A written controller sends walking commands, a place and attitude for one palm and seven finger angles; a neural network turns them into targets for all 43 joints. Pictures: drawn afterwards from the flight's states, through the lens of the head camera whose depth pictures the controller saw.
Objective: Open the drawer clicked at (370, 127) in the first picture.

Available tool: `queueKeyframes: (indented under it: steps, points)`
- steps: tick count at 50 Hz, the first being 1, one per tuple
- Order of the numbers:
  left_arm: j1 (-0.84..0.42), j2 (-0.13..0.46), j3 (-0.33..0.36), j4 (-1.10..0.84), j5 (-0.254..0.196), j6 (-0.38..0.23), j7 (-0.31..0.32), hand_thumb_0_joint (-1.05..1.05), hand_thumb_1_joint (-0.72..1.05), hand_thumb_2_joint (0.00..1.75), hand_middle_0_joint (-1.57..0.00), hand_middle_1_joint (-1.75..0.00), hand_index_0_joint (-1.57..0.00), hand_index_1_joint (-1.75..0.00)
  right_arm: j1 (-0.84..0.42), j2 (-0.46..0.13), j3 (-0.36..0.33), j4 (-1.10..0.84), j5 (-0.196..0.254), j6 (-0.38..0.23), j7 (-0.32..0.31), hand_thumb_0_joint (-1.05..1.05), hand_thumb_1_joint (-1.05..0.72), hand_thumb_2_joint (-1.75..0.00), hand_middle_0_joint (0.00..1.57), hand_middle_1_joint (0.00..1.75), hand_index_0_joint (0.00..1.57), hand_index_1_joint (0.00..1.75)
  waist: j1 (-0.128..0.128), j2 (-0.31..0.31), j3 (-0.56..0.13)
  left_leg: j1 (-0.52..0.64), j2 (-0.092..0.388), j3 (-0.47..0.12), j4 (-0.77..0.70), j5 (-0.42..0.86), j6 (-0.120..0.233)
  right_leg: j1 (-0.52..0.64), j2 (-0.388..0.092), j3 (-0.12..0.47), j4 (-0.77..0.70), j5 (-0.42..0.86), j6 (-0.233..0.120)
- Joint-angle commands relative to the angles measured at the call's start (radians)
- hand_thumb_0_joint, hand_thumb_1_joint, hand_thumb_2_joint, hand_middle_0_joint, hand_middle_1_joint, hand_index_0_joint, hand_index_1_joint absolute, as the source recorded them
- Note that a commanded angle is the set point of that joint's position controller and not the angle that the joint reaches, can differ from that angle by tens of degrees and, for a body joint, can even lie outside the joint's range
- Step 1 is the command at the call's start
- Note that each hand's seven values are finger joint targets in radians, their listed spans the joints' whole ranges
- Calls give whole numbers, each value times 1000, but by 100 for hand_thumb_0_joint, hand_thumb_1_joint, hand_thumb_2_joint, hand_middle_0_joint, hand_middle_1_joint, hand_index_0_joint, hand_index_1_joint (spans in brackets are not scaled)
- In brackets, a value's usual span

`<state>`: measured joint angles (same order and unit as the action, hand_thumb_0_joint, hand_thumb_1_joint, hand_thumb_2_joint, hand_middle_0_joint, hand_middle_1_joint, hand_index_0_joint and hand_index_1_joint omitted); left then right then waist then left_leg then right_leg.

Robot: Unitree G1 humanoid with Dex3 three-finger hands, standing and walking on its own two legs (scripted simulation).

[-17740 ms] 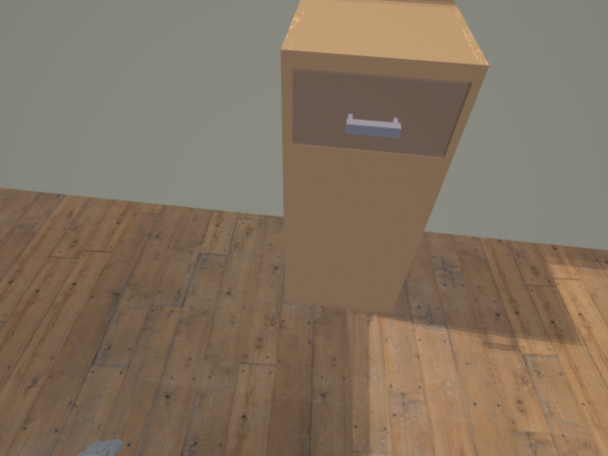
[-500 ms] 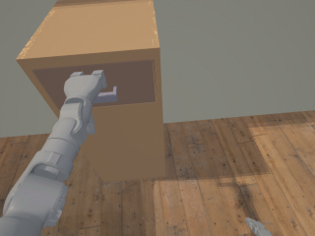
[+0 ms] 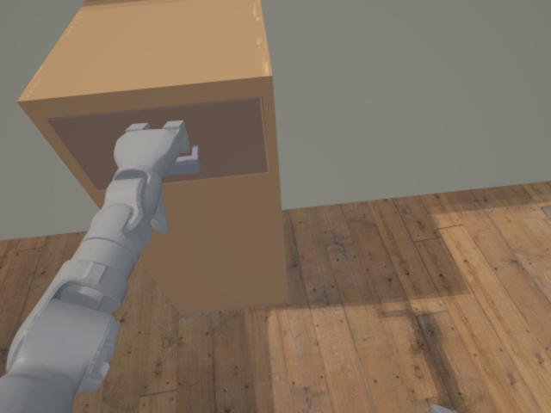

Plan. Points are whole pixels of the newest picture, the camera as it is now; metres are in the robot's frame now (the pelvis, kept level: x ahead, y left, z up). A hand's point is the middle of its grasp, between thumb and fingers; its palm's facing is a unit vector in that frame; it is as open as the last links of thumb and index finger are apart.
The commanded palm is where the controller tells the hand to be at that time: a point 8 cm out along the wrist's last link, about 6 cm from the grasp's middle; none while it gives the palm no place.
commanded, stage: re-aim the fingers above the handle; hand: left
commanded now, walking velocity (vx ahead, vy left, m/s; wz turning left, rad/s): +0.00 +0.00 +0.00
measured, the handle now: (168, 159) +0.54 +0.22 +0.05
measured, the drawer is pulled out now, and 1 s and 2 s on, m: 0.00 0.00 0.00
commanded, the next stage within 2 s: lower the fingers behind the handle in 1.62 s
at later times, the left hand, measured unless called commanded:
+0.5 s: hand (169, 186) +0.43 +0.18 +0.09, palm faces -0.04 -0.01 -1.00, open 13.8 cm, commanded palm +0.42 +0.20 +0.17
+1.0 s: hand (183, 188) +0.43 +0.16 +0.09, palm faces -0.05 -0.02 -1.00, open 13.8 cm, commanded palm +0.43 +0.21 +0.17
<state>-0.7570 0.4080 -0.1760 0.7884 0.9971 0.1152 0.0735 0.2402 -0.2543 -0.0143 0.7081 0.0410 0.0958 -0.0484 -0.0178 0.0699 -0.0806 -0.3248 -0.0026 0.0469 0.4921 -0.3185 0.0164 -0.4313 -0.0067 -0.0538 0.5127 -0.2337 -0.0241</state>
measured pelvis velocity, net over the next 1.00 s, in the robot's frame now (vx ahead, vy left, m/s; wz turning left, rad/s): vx -0.01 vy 0.00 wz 0.02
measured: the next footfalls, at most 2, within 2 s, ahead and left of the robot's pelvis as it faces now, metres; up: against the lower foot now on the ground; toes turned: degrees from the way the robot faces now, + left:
none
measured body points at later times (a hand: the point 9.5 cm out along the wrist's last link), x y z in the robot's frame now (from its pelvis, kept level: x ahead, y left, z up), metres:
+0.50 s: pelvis -0.01 +0.00 +0.00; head +0.03 -0.02 +0.45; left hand +0.42 +0.18 +0.15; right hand +0.11 -0.26 -0.13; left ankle -0.05 +0.11 -0.73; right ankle +0.01 -0.10 -0.73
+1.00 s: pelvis -0.01 +0.00 +0.00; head +0.04 -0.02 +0.44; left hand +0.43 +0.16 +0.14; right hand +0.11 -0.27 -0.13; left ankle -0.05 +0.11 -0.73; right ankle +0.01 -0.10 -0.73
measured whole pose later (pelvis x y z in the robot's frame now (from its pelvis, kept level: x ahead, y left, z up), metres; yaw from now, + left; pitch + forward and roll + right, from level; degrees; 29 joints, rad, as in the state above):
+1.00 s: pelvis -0.01 +0.00 +0.00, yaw +1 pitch +9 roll +0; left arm -0.73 0.41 -0.23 0.69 1.00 -0.09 0.06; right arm 0.24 -0.28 -0.03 0.70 0.03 0.04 -0.08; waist -0.01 0.04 -0.05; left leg -0.36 -0.01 0.03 0.53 -0.32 0.01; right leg -0.45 -0.01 -0.07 0.53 -0.23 -0.03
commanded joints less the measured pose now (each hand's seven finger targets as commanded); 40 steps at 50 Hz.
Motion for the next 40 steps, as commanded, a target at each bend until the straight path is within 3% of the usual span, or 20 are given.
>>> queueKeyframes:
  steps: [1, 3, 6, 8, 9, 11, 13, 15, 18, 20, 22, 24, 27, 28, 31, 33, 36, 37, 39, 40]
  points:
    - [-498, 279, 153, -251, 25, -92, 77, 0, -50, 30, -30, -120, -30, -120, -7, -121, -42, -119, -11, -52, -20, 0, -90, -90, 20, 30, 20, 30, 7, -60, -389, 59, -27, -24, -19, 406, 18, 286, 16, 45, -2, 345, -9]
    - [-477, 347, 223, -233, 41, -101, 123, 0, -50, 30, -30, -120, -30, -120, -8, -121, -41, -116, -14, -54, -17, 0, -90, -90, 20, 30, 20, 30, 27, -47, -394, 36, -27, -24, -22, 420, 10, 304, 18, 45, 2, 342, -13]
    - [-474, 349, 232, -147, 57, -66, 187, 0, -50, 30, -30, -120, -30, -120, -11, -115, -34, -97, -9, -64, -7, 0, -90, -90, 20, 30, 20, 30, 25, -60, -327, -21, -23, -15, -37, 368, 5, 282, 17, 45, -2, 303, -10]
    - [-470, 367, 245, -136, 64, -32, 206, 0, -50, 30, -30, -120, -30, -120, -20, -120, -40, -98, -10, -68, -2, 0, -90, -90, 20, 30, 20, 30, 31, -50, -377, -9, -23, -4, -36, 382, 5, 313, 17, 51, -4, 313, -9]
    - [-482, 353, 220, -137, 67, -14, 206, 0, -50, 30, -30, -120, -30, -120, -19, -121, -39, -98, -9, -68, 0, 0, -90, -90, 20, 30, 20, 30, 26, -31, -388, 0, -21, 3, -36, 391, 5, 314, 15, 52, -2, 334, -8]
    - [-435, 281, 163, -133, 54, 23, 181, 0, -50, 30, -30, -120, -30, -120, -21, -128, -46, -109, -5, -67, 5, 0, -90, -90, 20, 30, 20, 30, 18, -32, -406, 27, -19, 6, -37, 408, 7, 311, 18, 43, -5, 350, -8]
    - [-393, 229, 120, -133, 28, 49, 131, 0, -50, 30, -30, -120, -30, -120, -22, -141, -55, -118, 2, -59, 5, 0, -90, -90, 20, 30, 20, 30, -4, -92, -414, 48, -19, 4, -33, 422, 17, 321, 22, 42, -19, 369, -4]
    - [-389, 139, 30, -196, -5, 55, 75, 0, -50, 30, -30, -120, -30, -120, -34, -145, -57, -132, 11, -55, 2, 0, -90, -90, 20, 30, 20, 30, -24, -95, -374, 75, -19, -1, -34, 399, 25, 278, 22, 39, -33, 352, 1]
    - [-420, 130, 6, -272, -17, 17, 16, 0, -50, 30, -30, -120, -30, -120, -43, -148, -56, -136, 9, -55, -12, 0, -90, -90, 20, 30, 20, 30, -45, -108, -334, 100, -23, -21, -31, 379, 31, 245, 23, 38, -48, 320, -1]
    - [-462, 129, -2, -299, -7, -25, 12, 0, -50, 30, -30, -120, -30, -120, -40, -136, -50, -128, 6, -58, -19, 0, -90, -90, 20, 30, 20, 30, -42, -72, -301, 105, -26, -34, -30, 358, 26, 205, 23, 35, -44, 281, -6]
    - [-500, 171, 42, -309, 9, -65, 37, 0, -50, 30, -30, -120, -30, -120, -27, -127, -48, -117, 0, -64, -22, 0, -90, -90, 20, 30, 20, 30, -28, -50, -310, 111, -26, -40, -26, 368, 19, 196, 24, 35, -35, 268, -12]
    - [-535, 269, 137, -302, 22, -96, 89, 0, -50, 30, -30, -120, -30, -120, -18, -122, -44, -109, -7, -68, -22, 0, -90, -90, 20, 30, 20, 30, -3, -30, -335, 86, -30, -39, -27, 371, 14, 230, 20, 39, -23, 271, -15]
    - [-547, 348, 229, -241, 44, -91, 178, 0, -50, 30, -30, -120, -30, -120, -29, -107, -31, -95, -12, -74, -16, 0, -90, -90, 20, 30, 20, 30, 25, -32, -354, 35, -31, -29, -32, 384, 2, 274, 17, 42, -4, 294, -16]
    - [-526, 429, 298, -223, 53, -77, 206, 0, -50, 30, -30, -120, -30, -120, -44, -111, -30, -95, -14, -72, -17, 0, -90, -90, 20, 30, 20, 30, 50, -30, -380, 15, -33, -21, -36, 383, -2, 321, 16, 51, -5, 296, -14]
    - [-466, 365, 236, -159, 65, 0, 239, 0, -50, 30, -30, -120, -30, -120, -75, -99, -19, -97, -10, -74, -9, 0, -90, -90, 20, 30, 20, 30, 58, -33, -389, 3, -28, 7, -46, 407, -7, 358, 9, 52, -3, 359, -9]
    - [-387, 348, 219, -63, 62, 67, 208, 0, -50, 30, -30, -120, -30, -120, -84, -117, -21, -101, -4, -60, -5, 0, -90, -90, 20, 30, 20, 30, 55, -88, -382, -13, -25, 16, -59, 394, -6, 381, 10, 51, -16, 363, -3]
    - [-354, 227, 81, 1, 21, 139, 91, 0, -50, 30, -30, -120, -30, -120, -82, -144, -26, -121, 13, -40, -11, 0, -90, -90, 20, 30, 20, 30, -2, -173, -295, -11, -21, 24, -69, 322, 14, 321, 8, 43, -49, 330, 12]
    - [-364, 174, 31, -49, 1, 139, 44, 0, -50, 30, -30, -120, -30, -120, -80, -147, -31, -136, 20, -38, -14, 0, -90, -90, 20, 30, 20, 30, -17, -176, -307, 15, -22, 21, -66, 317, 22, 307, 8, 42, -57, 327, 13]
    - [-413, 96, -52, -149, -26, 96, -40, 0, -50, 30, -30, -120, -30, -120, -79, -152, -37, -153, 22, -40, -27, 0, -90, -90, 20, 30, 20, 30, -57, -166, -299, 63, -27, 6, -49, 297, 36, 264, 10, 42, -67, 307, 13]
    - [-454, 98, -54, -197, -31, 57, -67, 0, -50, 30, -30, -120, -30, -120, -66, -153, -41, -147, 15, -45, -33, 0, -90, -90, 20, 30, 20, 30, -71, -162, -292, 81, -30, -8, -40, 289, 39, 238, 10, 43, -68, 293, 13]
